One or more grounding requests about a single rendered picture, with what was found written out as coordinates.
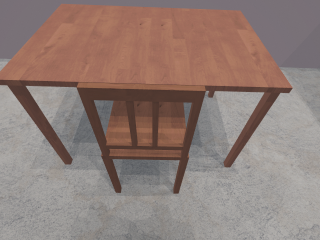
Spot table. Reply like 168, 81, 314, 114
0, 4, 293, 168

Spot chair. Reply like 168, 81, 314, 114
76, 82, 206, 194

